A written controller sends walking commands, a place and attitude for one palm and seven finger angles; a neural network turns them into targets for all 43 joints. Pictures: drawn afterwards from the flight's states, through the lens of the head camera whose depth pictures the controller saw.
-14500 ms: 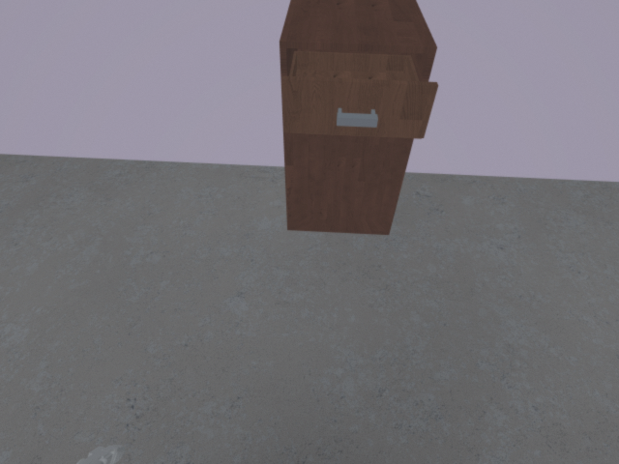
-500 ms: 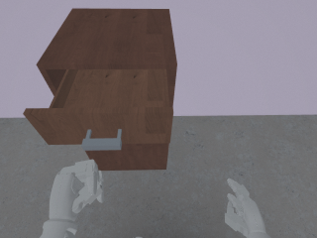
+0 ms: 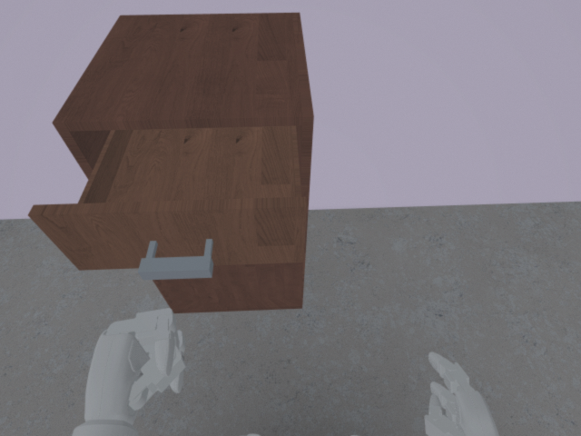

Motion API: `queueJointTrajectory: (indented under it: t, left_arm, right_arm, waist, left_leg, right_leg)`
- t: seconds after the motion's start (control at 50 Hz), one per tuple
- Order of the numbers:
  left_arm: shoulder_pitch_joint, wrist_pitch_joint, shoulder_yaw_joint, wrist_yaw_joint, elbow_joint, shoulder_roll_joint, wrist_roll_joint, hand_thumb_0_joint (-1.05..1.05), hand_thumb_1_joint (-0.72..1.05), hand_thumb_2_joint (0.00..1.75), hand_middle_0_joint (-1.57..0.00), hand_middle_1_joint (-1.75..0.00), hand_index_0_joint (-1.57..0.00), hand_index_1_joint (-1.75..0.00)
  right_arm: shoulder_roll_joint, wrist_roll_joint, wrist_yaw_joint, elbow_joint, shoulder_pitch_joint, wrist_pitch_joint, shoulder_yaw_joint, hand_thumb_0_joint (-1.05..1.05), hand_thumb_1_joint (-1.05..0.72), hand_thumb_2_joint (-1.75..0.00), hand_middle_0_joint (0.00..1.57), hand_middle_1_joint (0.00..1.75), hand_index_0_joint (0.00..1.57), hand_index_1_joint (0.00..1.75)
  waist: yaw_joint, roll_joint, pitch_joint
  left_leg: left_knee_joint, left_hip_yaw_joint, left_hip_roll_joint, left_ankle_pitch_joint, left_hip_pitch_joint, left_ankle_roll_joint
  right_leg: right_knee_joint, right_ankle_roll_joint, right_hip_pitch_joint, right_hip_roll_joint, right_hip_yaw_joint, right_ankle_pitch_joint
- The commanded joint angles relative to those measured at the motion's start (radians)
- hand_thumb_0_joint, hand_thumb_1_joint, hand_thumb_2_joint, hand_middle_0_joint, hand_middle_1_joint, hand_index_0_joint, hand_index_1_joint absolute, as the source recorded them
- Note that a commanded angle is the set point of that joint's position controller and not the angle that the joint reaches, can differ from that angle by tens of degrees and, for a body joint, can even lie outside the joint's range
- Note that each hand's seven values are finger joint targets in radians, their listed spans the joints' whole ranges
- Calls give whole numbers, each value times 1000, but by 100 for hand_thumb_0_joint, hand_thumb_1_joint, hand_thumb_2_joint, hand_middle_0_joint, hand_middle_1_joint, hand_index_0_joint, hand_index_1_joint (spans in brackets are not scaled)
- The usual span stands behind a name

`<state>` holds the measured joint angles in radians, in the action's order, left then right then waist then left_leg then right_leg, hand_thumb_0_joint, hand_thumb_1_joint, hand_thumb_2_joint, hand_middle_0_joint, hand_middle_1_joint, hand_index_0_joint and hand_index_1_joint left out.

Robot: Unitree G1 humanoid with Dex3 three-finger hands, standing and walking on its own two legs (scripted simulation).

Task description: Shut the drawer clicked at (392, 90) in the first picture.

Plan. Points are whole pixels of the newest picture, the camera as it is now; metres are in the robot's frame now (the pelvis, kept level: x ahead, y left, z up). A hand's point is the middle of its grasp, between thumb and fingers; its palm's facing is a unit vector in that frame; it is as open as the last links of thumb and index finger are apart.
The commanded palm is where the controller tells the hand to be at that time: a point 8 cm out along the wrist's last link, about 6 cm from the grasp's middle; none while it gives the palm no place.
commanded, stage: raise the hand and make a fist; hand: left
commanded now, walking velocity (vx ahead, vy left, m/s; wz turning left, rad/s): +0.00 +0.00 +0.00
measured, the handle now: (179, 256) +0.38 +0.21 -0.01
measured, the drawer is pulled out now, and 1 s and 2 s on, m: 0.19 0.19 0.18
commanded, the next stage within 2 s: bring the fist close to the handle in 0.04 s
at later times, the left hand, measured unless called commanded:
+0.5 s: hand (185, 338) +0.22 +0.15 +0.06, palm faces +0.13 -0.99 -0.07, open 3.2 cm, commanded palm +0.20 +0.20 +0.06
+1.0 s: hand (196, 320) +0.27 +0.16 +0.00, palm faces +0.06 -1.00 -0.01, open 3.3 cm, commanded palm +0.25 +0.21 +0.01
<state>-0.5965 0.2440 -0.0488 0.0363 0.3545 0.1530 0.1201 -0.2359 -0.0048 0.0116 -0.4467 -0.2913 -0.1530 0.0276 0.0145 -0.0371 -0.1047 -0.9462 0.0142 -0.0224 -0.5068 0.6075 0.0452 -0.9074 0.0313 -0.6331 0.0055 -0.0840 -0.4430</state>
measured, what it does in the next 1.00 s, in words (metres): stands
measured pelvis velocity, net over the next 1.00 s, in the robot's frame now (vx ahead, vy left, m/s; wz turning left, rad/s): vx -0.02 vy -0.01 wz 0.00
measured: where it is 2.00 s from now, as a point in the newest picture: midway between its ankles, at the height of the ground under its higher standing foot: outside the picture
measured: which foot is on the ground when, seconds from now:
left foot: down 0.00-1.00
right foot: down 0.00-1.00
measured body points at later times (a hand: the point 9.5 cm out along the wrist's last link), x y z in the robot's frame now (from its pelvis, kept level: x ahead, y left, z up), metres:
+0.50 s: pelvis +0.00 -0.04 -0.01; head +0.05 -0.05 +0.44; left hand +0.21 +0.20 +0.07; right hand +0.17 -0.27 -0.09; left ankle -0.02 +0.09 -0.69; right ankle +0.01 -0.10 -0.69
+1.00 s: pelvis -0.02 -0.01 -0.03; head +0.07 -0.01 +0.41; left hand +0.26 +0.21 +0.01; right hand +0.16 -0.24 -0.13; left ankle -0.02 +0.09 -0.69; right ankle +0.01 -0.10 -0.69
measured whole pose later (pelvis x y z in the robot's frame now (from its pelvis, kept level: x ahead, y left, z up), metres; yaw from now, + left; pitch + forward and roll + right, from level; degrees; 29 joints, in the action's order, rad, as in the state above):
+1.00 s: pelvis -0.02 -0.01 -0.03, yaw +0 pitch +18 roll -1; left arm -0.12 0.42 0.11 -0.11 -0.19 0.16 0.20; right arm -0.24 0.01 0.01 -0.55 -0.22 -0.16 0.02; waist -0.01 -0.02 -0.14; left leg -1.12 0.01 -0.02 -0.55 0.89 0.04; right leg -1.09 0.05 -0.91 0.00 -0.09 -0.48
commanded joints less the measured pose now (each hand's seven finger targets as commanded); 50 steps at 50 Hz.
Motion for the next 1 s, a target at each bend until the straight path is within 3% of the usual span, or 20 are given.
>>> queueJointTrajectory:
  t: [0.0,0.06,0.14,0.18,0.26,0.32,0.4,0.42,0.46,0.5,0.58,0.6,0.68,0.74,0.78,0.82,0.86,0.96,0.98]
  left_arm:
    - [26,127,65,8,248,31,33,0,90,90,-140,-160,-140,-160]
    - [19,106,55,-33,180,38,38,0,90,90,-140,-160,-140,-160]
    - [58,54,120,-69,94,100,44,0,90,90,-140,-160,-140,-160]
    - [128,54,145,-71,73,116,50,0,90,90,-140,-160,-140,-160]
    - [208,113,191,-66,62,115,77,0,90,90,-140,-160,-140,-160]
    - [230,167,242,-72,12,147,92,0,90,90,-140,-160,-140,-160]
    - [245,194,213,-136,-110,123,99,0,90,90,-140,-160,-140,-160]
    - [250,194,233,-151,-140,141,103,0,90,90,-140,-160,-140,-160]
    - [272,189,207,-181,-157,126,110,0,90,90,-140,-160,-140,-160]
    - [295,186,244,-195,-190,150,122,0,90,90,-140,-160,-140,-160]
    - [372,220,291,-177,-187,179,132,0,90,90,-140,-160,-140,-160]
    - [381,232,287,-171,-204,164,131,0,90,90,-140,-160,-140,-160]
    - [468,275,251,-163,-248,134,122,0,90,90,-140,-160,-140,-160]
    - [476,274,223,-184,-292,120,114,0,90,90,-140,-160,-140,-160]
    - [480,256,226,-192,-330,133,110,0,90,90,-140,-160,-140,-160]
    - [512,244,206,-189,-319,114,109,0,90,90,-140,-160,-140,-160]
    - [565,241,220,-173,-310,131,105,0,90,90,-140,-160,-140,-160]
    - [606,258,212,-112,-337,106,83,0,90,90,-140,-160,-140,-160]
    - [619,263,225,-103,-347,125,76,0,90,90,-140,-160,-140,-160]
  right_arm:
    - [-99,-8,8,149,68,-75,-45,0,-90,-90,20,30,20,30]
    - [-113,-14,7,142,69,-79,-45,0,-90,-90,20,30,20,30]
    - [-120,-19,23,141,86,-69,-43,0,-90,-90,20,30,20,30]
    - [-119,-19,30,133,95,-67,-39,0,-90,-90,20,30,20,30]
    - [-103,-13,29,108,85,-83,-40,0,-90,-90,20,30,20,30]
    - [-101,-9,24,78,80,-93,-44,0,-90,-90,20,30,20,30]
    - [-112,-12,16,55,87,-98,-46,0,-90,-90,20,30,20,30]
    - [-116,-16,17,46,84,-97,-50,0,-90,-90,20,30,20,30]
    - [-123,-18,18,52,87,-99,-52,0,-90,-90,20,30,20,30]
    - [-127,-19,22,44,88,-96,-56,0,-90,-90,20,30,20,30]
    - [-124,-13,25,35,95,-96,-62,0,-90,-90,20,30,20,30]
    - [-120,-12,23,30,98,-97,-61,0,-90,-90,20,30,20,30]
    - [-122,-3,16,16,103,-100,-63,0,-90,-90,20,30,20,30]
    - [-129,-3,10,13,95,-95,-66,0,-90,-90,20,30,20,30]
    - [-138,-6,10,16,91,-85,-68,0,-90,-90,20,30,20,30]
    - [-137,-5,10,26,90,-78,-70,0,-90,-90,20,30,20,30]
    - [-139,-3,11,24,89,-69,-69,0,-90,-90,20,30,20,30]
    - [-132,9,3,25,86,-49,-69,0,-90,-90,20,30,20,30]
    - [-137,11,3,24,86,-44,-70,0,-90,-90,20,30,20,30]
  waist:
    - [-6,1,-171]
    - [-24,35,-131]
    - [-23,102,-75]
    - [-27,91,-51]
    - [-23,56,-141]
    - [-22,55,-184]
    - [-36,59,-177]
    - [-36,63,-175]
    - [-39,61,-187]
    - [-35,82,-205]
    - [-26,85,-231]
    - [-24,55,-227]
    - [-34,38,-244]
    - [-32,0,-282]
    - [-36,22,-283]
    - [-32,21,-307]
    - [-30,2,-320]
    - [-28,24,-334]
    - [-28,30,-334]
  left_leg:
    - [150,-61,27,338,-64,-43]
    - [143,-53,20,297,-22,-31]
    - [141,-38,6,204,42,-18]
    - [135,-37,2,183,56,-17]
    - [103,-26,-3,217,49,-20]
    - [75,-27,-3,239,82,-26]
    - [52,-22,-5,234,130,-27]
    - [53,-23,-3,236,133,-27]
    - [50,-23,-5,241,130,-23]
    - [46,-24,-3,246,141,-23]
    - [39,-28,1,254,156,-22]
    - [35,-25,0,258,154,-22]
    - [11,-34,4,268,166,-17]
    - [4,-36,5,284,153,-20]
    - [-2,-39,9,281,166,-18]
    - [-4,-43,9,287,158,-19]
    - [-8,-49,11,293,156,-25]
    - [-33,-60,16,304,173,-33]
    - [-38,-64,17,312,186,-33]
  right_leg:
    - [105,-1,133,4,17,239]
    - [127,-7,142,-3,33,241]
    - [194,-17,158,-20,91,134]
    - [212,-17,144,-25,109,86]
    - [194,-27,184,-37,135,160]
    - [174,-39,223,-51,164,261]
    - [162,-50,216,-65,184,311]
    - [163,-49,211,-64,183,306]
    - [158,-50,204,-65,180,312]
    - [151,-51,214,-64,182,324]
    - [114,-40,197,-52,159,305]
    - [102,-35,178,-47,154,300]
    - [43,-20,98,-28,115,257]
    - [7,-12,66,-20,90,267]
    - [2,-12,50,-17,87,258]
    - [-19,-12,33,-15,73,259]
    - [-35,-8,13,-14,64,250]
    - [-80,-5,-47,-9,47,238]
    - [-90,-2,-55,-8,45,241]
